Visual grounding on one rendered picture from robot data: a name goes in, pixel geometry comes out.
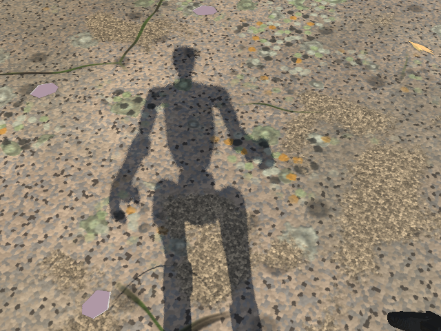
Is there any right robot hand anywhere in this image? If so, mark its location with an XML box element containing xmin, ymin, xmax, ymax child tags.
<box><xmin>387</xmin><ymin>311</ymin><xmax>441</xmax><ymax>331</ymax></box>

